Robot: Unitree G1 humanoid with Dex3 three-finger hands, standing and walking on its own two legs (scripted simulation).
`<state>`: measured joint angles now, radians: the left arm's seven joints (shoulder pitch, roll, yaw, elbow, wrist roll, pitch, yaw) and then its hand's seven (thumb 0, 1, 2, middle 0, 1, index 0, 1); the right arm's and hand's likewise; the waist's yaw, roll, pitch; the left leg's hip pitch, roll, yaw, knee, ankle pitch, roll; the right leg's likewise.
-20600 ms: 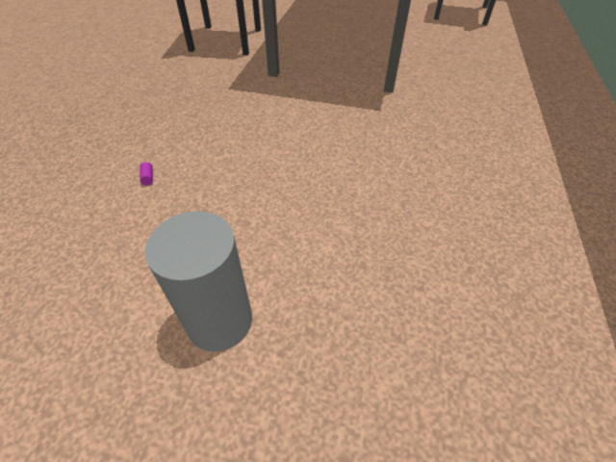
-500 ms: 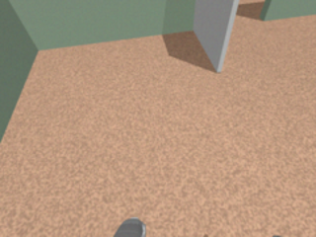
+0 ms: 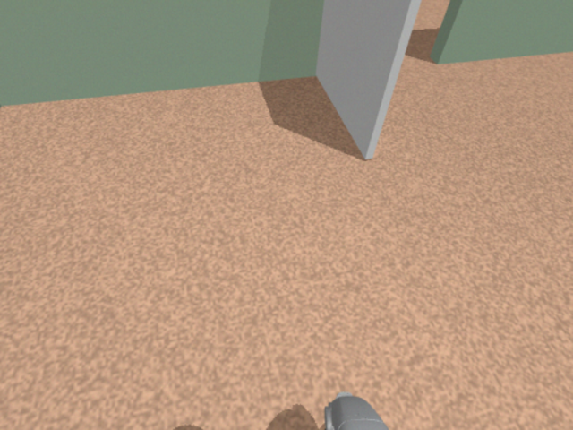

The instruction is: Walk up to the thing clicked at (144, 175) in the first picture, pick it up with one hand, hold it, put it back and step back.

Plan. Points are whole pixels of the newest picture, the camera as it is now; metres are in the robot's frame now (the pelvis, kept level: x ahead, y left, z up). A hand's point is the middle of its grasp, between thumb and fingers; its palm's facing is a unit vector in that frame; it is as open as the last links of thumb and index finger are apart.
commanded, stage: walk up
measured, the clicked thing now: out of the picture -0.70 -1.14 -0.75
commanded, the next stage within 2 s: stand in 1.56 s
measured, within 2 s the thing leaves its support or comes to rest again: neither
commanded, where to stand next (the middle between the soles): +0.25 -0.01 m, yaw +0 degrees
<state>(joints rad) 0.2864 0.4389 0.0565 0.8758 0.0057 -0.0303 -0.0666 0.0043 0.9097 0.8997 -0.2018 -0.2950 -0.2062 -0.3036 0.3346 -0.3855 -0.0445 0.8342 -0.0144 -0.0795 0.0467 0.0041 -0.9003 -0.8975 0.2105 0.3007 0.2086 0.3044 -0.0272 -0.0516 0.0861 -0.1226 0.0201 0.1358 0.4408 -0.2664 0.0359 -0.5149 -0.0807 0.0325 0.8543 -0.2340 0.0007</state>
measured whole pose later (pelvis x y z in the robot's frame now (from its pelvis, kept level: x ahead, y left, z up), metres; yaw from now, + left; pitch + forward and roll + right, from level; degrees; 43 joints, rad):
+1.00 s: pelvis +0.19 +0.00 -0.01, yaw +0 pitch -3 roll -1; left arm 0.25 0.38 0.01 1.07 0.01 -0.01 0.00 0.00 0.91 0.90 -0.20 -0.30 -0.21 -0.30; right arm 0.10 -0.35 -0.01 0.98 0.00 0.01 0.02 0.00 -0.90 -0.90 0.21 0.30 0.21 0.30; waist 0.02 0.02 0.05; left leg -0.34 0.05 0.04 0.57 -0.19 0.01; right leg -0.19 -0.03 -0.01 0.56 -0.33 0.03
